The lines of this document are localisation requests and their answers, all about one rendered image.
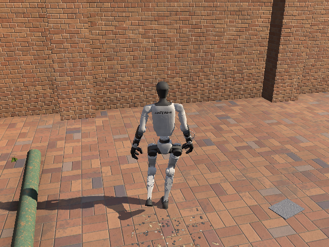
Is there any humanoid robot torso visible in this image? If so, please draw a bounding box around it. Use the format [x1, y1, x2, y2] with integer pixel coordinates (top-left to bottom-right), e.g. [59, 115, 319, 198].
[151, 101, 175, 154]

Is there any robot left upper arm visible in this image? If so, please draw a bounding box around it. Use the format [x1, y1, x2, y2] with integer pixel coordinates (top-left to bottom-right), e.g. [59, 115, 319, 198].
[138, 104, 153, 133]

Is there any left robot hand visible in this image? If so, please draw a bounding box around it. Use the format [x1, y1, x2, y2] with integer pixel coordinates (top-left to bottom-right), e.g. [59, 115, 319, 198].
[131, 147, 142, 159]

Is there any robot right foot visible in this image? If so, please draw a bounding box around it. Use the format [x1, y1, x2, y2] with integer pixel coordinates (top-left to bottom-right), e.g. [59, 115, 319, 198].
[161, 196, 169, 209]

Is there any robot right upper arm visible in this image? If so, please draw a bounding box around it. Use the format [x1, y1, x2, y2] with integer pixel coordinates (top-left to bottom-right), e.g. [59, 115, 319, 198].
[174, 103, 188, 132]

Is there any robot left forearm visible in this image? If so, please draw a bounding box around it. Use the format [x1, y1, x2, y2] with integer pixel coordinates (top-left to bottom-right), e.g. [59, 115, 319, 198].
[132, 125, 143, 148]

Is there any right robot hand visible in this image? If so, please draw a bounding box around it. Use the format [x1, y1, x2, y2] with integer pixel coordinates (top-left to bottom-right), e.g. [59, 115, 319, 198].
[182, 143, 194, 154]

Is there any robot right forearm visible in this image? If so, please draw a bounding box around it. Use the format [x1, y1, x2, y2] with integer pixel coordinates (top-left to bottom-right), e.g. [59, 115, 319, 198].
[183, 124, 193, 145]

